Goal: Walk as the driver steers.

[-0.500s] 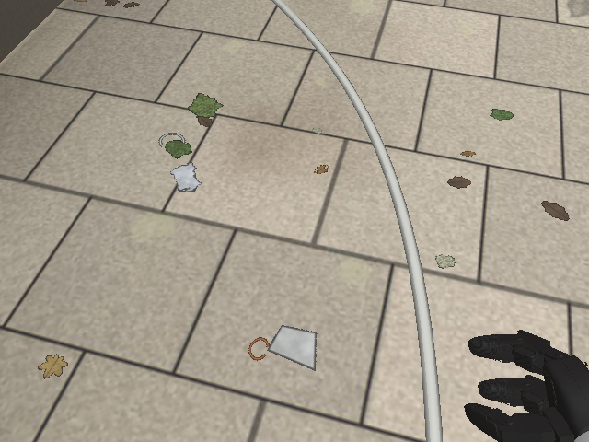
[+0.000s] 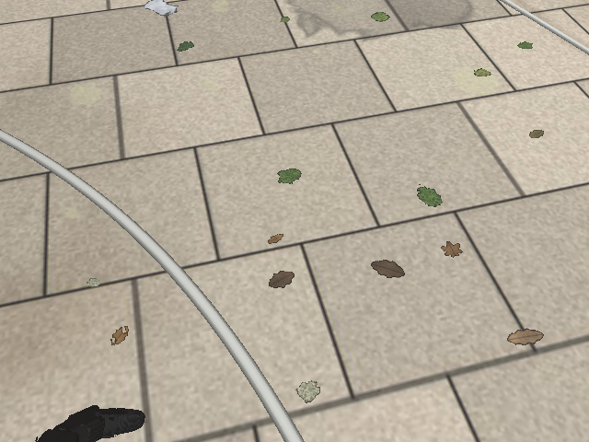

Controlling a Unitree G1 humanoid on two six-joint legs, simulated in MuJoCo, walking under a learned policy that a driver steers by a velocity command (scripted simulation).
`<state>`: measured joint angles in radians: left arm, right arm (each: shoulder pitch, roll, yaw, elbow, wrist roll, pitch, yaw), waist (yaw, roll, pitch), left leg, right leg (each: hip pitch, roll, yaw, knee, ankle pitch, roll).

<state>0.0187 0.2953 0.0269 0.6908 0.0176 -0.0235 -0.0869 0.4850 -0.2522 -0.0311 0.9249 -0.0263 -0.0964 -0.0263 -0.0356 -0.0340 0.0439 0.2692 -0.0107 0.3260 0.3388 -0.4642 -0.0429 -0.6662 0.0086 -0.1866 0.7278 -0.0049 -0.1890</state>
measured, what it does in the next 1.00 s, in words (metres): walks ahead: right foot, then left foot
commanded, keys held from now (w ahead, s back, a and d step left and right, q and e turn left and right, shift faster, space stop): w+e+shift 0.24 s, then w+q+shift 0.76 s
